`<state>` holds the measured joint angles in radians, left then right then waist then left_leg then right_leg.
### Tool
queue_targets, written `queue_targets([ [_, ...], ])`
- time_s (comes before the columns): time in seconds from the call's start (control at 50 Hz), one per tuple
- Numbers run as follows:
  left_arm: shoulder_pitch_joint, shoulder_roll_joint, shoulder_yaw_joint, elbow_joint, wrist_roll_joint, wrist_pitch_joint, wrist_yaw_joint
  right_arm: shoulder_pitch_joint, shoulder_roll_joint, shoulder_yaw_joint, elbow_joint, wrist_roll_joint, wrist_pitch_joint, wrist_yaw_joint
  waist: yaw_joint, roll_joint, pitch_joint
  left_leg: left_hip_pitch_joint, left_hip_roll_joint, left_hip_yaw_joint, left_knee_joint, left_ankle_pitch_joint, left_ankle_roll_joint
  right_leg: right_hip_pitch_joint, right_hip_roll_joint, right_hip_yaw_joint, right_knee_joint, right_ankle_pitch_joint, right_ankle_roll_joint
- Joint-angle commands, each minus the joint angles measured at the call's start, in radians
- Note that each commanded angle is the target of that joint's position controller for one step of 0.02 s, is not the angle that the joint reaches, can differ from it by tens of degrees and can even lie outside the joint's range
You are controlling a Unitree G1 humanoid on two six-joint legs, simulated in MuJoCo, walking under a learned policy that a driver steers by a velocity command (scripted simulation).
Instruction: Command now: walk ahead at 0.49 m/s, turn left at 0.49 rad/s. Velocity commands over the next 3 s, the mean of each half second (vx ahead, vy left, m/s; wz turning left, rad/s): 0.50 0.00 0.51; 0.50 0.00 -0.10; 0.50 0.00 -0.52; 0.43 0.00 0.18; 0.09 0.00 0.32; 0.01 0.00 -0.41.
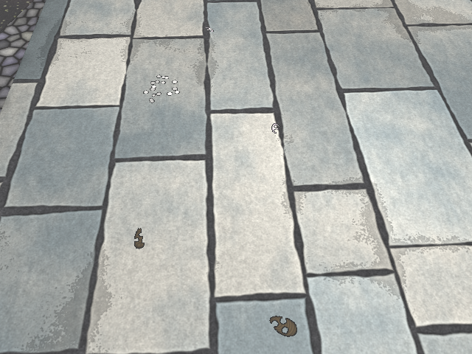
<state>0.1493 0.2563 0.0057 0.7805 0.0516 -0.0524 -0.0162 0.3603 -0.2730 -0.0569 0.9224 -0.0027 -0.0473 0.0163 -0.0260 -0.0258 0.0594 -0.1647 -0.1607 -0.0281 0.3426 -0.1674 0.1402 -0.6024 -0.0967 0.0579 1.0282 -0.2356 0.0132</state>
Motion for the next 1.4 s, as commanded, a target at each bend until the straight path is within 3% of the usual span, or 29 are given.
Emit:
queue_targets([
  [0.02, -0.053, 0.076, 0.012, -0.078, -0.002, 0.006, -0.002, 0.018, -0.146, -0.034, -0.058, 0.005, -0.018, -0.005, 0.006, 0.057, 0.014, -0.085, 0.243, -0.249, -0.182, 0.177, 0.123, 0.002, 0.004, -0.054, -0.156, 0.135, 0.042],
  [0.16, -0.242, 0.08, 0.002, -0.154, -0.02, -0.009, -0.009, 0.128, -0.157, -0.045, -0.057, -0.012, -0.001, -0.02, -0.08, 0.092, -0.024, 0.127, 0.252, -0.303, -0.044, 0.391, 0.073, -0.01, 0.072, -0.054, -0.399, 0.21, 0.033],
  [0.24, -0.025, 0.151, 0.028, -0.102, -0.025, -0.03, 0.009, 0.026, -0.196, -0.056, -0.099, -0.017, -0.007, -0.026, 0.044, 0.099, -0.101, 0.076, 0.241, -0.341, 0.154, 0.521, 0.007, 0.347, 0.126, -0.035, -0.553, 0.088, -0.023],
  [0.26, 0.108, 0.191, 0.043, -0.074, -0.015, -0.044, 0.023, 0.015, -0.18, -0.051, -0.103, -0.006, -0.017, -0.015, 0.113, 0.04, -0.183, 0.004, 0.178, -0.29, 0.349, 0.461, -0.017, 0.549, 0.061, 0.014, -0.602, 0.089, -0.059],
  [0.28, 0.276, 0.264, 0.061, -0.07, 0.009, -0.047, 0.043, 0.032, -0.089, -0.026, -0.139, 0.005, -0.028, -0.012, 0.159, -0.085, -0.346, -0.121, 0.121, -0.193, 0.629, 0.113, -0.033, 0.776, -0.205, 0.267, -0.617, -0.115, -0.106],
  [0.3, 0.222, 0.333, 0.081, -0.071, 0.009, -0.026, 0.043, 0.153, -0.045, -0.017, -0.17, 0.025, -0.022, -0.01, 0.063, -0.325, -0.399, -0.411, -0.001, -0.091, 0.828, -0.423, -0.057, 0.906, -0.381, 0.718, -0.748, -0.182, -0.22],
  [0.32, 0.157, 0.223, 0.07, -0.084, -0.004, -0.014, 0.036, 0.118, -0.132, -0.026, -0.125, -0.009, 0.001, -0.022, 0.05, -0.112, -0.257, -0.498, 0.109, -0.093, 0.914, -0.332, -0.052, 0.784, -0.339, 0.666, -0.743, -0.295, -0.214],
  [0.34, 0.105, 0.138, 0.049, -0.094, -0.013, -0.015, 0.031, 0.04, -0.137, -0.03, -0.13, -0.017, 0.005, -0.011, 0.055, -0.014, -0.146, -0.484, 0.137, -0.083, 0.892, -0.231, -0.057, 0.659, -0.278, 0.487, -0.757, -0.219, -0.189],
  [0.36, 0.08, 0.108, 0.041, -0.087, -0.009, -0.017, 0.027, 0.008, -0.116, -0.028, -0.138, -0.016, 0.008, -0.002, 0.04, -0.004, -0.094, -0.46, 0.165, -0.072, 0.86, -0.18, -0.068, 0.578, -0.23, 0.351, -0.78, -0.065, -0.17],
  [0.4, 0.106, 0.097, 0.038, -0.059, -0.017, -0.031, 0.026, -0.005, -0.094, -0.025, -0.142, -0.035, 0.028, 0.018, 0.025, -0.076, -0.062, -0.421, 0.192, -0.056, 0.823, -0.152, -0.084, 0.5, -0.162, 0.186, -0.806, 0.115, -0.146],
  [0.48, 0.168, 0.109, 0.046, -0.011, -0.031, -0.065, 0.009, -0.066, -0.061, -0.013, -0.169, -0.037, 0.041, 0.034, 0.015, -0.073, -0.06, -0.469, 0.179, -0.066, 0.771, -0.084, -0.097, 0.505, -0.155, 0.078, -0.841, 0.314, -0.18],
  [0.66, 0.298, 0.137, 0.053, 0.094, -0.042, -0.047, 0.003, -0.378, -0.027, 0.033, -0.262, -0.038, 0.016, 0.044, 0.073, -0.072, 0.003, -0.368, 0.189, 0.091, 0.288, 0.071, -0.098, 0.536, -0.122, -0.042, -0.853, 0.436, -0.176],
  [0.7, 0.311, 0.16, 0.059, 0.113, -0.037, -0.036, 0.007, -0.37, -0.042, 0.031, -0.262, -0.036, 0.006, 0.033, 0.059, -0.073, -0.001, -0.321, 0.172, 0.094, 0.238, 0.013, -0.077, 0.581, -0.145, -0.014, -0.796, 0.534, -0.175],
  [0.74, 0.299, 0.173, 0.062, 0.127, -0.043, -0.027, 0.009, -0.213, -0.068, 0.018, -0.21, -0.044, -0.012, 0.016, -0.023, -0.047, -0.075, -0.099, 0.129, 0.102, 0.127, 0.012, -0.046, 0.578, -0.112, -0.036, -0.598, 0.706, -0.151],
  [0.76, 0.3, 0.148, 0.054, 0.121, -0.049, -0.028, 0.008, -0.056, -0.114, 0.0, -0.157, -0.06, -0.025, 0.002, -0.083, -0.006, -0.179, 0.144, 0.178, 0.052, 0.112, 0.027, -0.02, 0.469, -0.062, -0.065, -0.407, 0.602, -0.132],
  [0.78, 0.302, 0.068, 0.032, 0.066, -0.064, -0.033, 0.004, 0.096, -0.214, -0.025, -0.144, -0.082, -0.03, -0.017, -0.126, 0.151, -0.332, 0.427, 0.474, -0.274, 0.08, -0.084, 0.041, 0.217, 0.023, -0.117, -0.086, 0.195, -0.098],
  [0.8, 0.381, 0.047, 0.035, 0.065, -0.064, -0.022, 0.011, 0.094, -0.266, -0.039, -0.144, -0.058, -0.017, -0.021, -0.085, 0.267, -0.391, 0.475, 0.64, -0.586, -0.033, -0.079, 0.111, 0.012, 0.141, -0.079, 0.129, -0.317, -0.091],
  [0.82, 0.313, 0.124, 0.06, 0.082, -0.045, -0.006, 0.019, 0.029, -0.19, -0.025, -0.146, -0.031, -0.01, -0.02, -0.072, 0.128, -0.255, 0.355, 0.581, -0.488, -0.045, -0.144, 0.092, -0.038, 0.08, 0.004, 0.183, -0.25, -0.103],
  [0.84, 0.273, 0.1, 0.059, 0.076, -0.047, -0.007, 0.011, -0.053, -0.119, -0.006, -0.152, -0.025, -0.016, -0.018, -0.034, 0.118, -0.122, 0.223, 0.529, -0.348, -0.088, -0.11, 0.064, -0.044, 0.046, 0.003, 0.154, -0.167, -0.103],
  [0.9, 0.276, 0.06, 0.062, 0.099, -0.024, 0.023, -0.007, -0.118, -0.039, 0.013, -0.141, -0.02, -0.039, -0.02, 0.032, 0.138, -0.034, 0.046, 0.425, -0.112, -0.171, 0.051, -0.002, 0.042, 0.007, -0.017, 0.094, -0.062, -0.076],
  [0.98, 0.178, 0.029, 0.066, 0.06, -0.022, 0.045, -0.028, -0.064, -0.057, 0.001, -0.103, -0.011, -0.067, -0.025, 0.045, 0.107, -0.017, 0.059, 0.417, 0.02, -0.206, 0.203, 0.007, -0.045, -0.003, -0.03, 0.082, 0.056, -0.056],
  [1.16, -0.126, 0.01, 0.039, -0.061, -0.014, 0.041, -0.059, 0.046, -0.089, -0.008, -0.033, -0.017, -0.057, -0.038, -0.011, 0.091, 0.05, 0.162, 0.423, 0.217, -0.18, 0.378, -0.007, -0.029, 0.027, -0.155, -0.333, 0.214, -0.087],
  [1.26, -0.002, 0.059, 0.062, -0.045, -0.009, 0.038, -0.042, 0.054, -0.152, -0.024, -0.014, -0.023, -0.02, -0.05, 0.062, 0.121, -0.061, 0.279, 0.438, 0.287, 0.184, 0.934, -0.032, 0.197, 0.165, -0.231, -0.414, -0.021, -0.19],
  [1.28, 0.128, 0.083, 0.078, -0.006, -0.005, 0.028, -0.032, 0.047, -0.162, -0.026, -0.019, -0.02, -0.011, -0.048, 0.121, 0.099, -0.138, 0.215, 0.428, 0.298, 0.389, 0.857, -0.046, 0.372, 0.197, -0.217, -0.487, -0.004, -0.22],
  [1.3, 0.282, 0.163, 0.109, 0.037, 0.007, 0.024, -0.015, 0.045, -0.142, -0.02, -0.045, -0.021, -0.011, -0.044, 0.184, 0.012, -0.234, 0.014, 0.398, 0.302, 0.683, 0.559, -0.079, 0.622, 0.084, -0.034, -0.546, -0.081, -0.27],
  [1.32, 0.244, 0.29, 0.138, 0.019, -0.004, 0.03, -0.004, 0.086, -0.013, 0.005, -0.121, -0.013, -0.018, -0.019, 0.097, -0.235, -0.305, -0.463, 0.184, 0.245, 1.058, -0.381, -0.147, 0.932, -0.227, 0.52, -0.612, -0.053, -0.437],
  [1.34, 0.289, 0.273, 0.137, 0.01, -0.035, 0.043, 0.001, -0.064, -0.106, -0.011, -0.152, -0.02, -0.032, -0.017, 0.167, -0.055, -0.328, -0.58, 0.159, 0.021, 1.126, -0.351, -0.145, 0.926, -0.242, 0.671, -0.733, -0.043, -0.444],
  [1.36, 0.225, 0.242, 0.128, 0.024, -0.039, 0.046, 0.01, -0.123, -0.093, -0.006, -0.176, -0.007, -0.046, -0.012, 0.132, -0.022, -0.176, -0.629, 0.222, -0.002, 1.074, -0.23, -0.132, 0.809, -0.225, 0.5, -0.751, 0.035, -0.409],
  [1.4, 0.132, 0.153, 0.105, 0.019, -0.047, 0.034, 0.014, -0.092, -0.087, -0.005, -0.153, -0.018, -0.047, -0.018, 0.042, 0.053, -0.057, -0.501, 0.277, -0.001, 0.901, -0.15, -0.136, 0.568, -0.125, 0.318, -0.772, 0.268, -0.329],
])
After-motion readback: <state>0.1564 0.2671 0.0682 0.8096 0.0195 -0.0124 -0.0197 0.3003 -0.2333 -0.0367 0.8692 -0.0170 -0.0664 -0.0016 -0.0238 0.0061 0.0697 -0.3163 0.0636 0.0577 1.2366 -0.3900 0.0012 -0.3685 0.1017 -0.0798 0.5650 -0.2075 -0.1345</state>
